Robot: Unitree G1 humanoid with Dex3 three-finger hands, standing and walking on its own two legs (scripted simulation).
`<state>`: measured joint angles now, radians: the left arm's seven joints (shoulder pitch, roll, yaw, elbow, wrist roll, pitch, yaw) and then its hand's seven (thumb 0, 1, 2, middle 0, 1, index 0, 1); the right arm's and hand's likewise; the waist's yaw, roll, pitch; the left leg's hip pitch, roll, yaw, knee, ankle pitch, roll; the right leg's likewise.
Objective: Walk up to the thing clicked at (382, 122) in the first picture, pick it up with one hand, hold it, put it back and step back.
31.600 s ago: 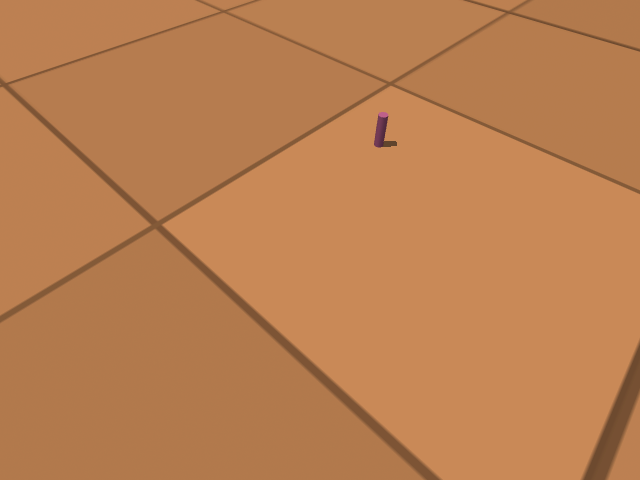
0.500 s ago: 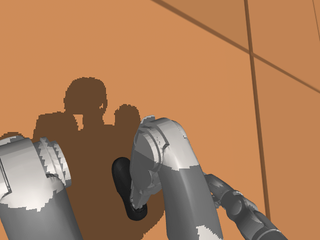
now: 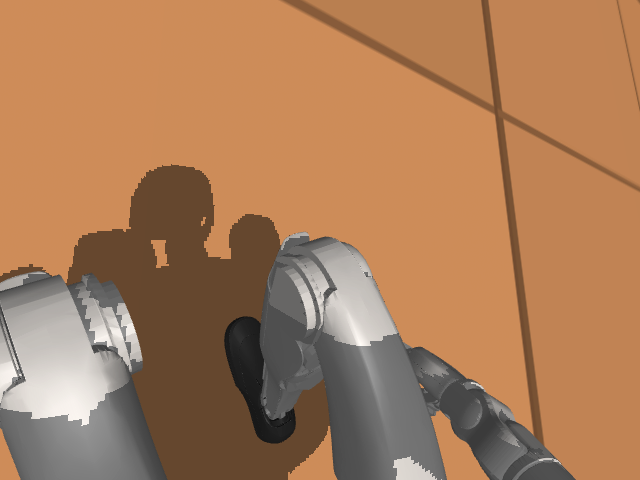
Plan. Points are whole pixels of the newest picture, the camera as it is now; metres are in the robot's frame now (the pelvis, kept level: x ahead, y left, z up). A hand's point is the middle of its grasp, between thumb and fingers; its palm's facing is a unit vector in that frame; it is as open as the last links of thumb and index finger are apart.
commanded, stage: open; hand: left
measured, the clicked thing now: out of the picture +0.41 +0.37 -0.20
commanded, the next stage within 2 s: withdraw in 0.24 s
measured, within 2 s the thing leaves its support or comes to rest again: neither
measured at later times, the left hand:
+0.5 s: hand out of the picture +0.42 +0.37 -0.16, palm faces +0.58 -0.81 -0.01, open 15.9 cm
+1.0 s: hand out of the picture +0.31 +0.44 -0.06, palm faces +0.53 -0.81 -0.25, open 17.2 cm
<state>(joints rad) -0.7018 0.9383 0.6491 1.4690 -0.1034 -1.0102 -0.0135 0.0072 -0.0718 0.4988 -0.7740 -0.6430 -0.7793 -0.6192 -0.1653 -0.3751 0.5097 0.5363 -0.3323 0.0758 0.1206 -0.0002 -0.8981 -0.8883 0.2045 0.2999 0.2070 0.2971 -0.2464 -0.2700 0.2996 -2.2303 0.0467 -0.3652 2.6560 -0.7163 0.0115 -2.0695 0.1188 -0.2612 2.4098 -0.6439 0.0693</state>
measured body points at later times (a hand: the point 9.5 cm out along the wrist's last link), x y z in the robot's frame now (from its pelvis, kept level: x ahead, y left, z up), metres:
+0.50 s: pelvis +0.00 +0.00 +0.00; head +0.23 +0.19 +0.33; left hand +0.38 +0.41 -0.16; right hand +0.18 -0.25 -0.04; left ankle +0.08 +0.12 -0.25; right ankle +0.14 -0.12 -0.25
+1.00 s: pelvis +0.01 -0.01 +0.04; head +0.18 +0.15 +0.42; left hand +0.28 +0.48 -0.04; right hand +0.23 -0.22 -0.03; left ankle +0.08 +0.12 -0.25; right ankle +0.13 -0.12 -0.25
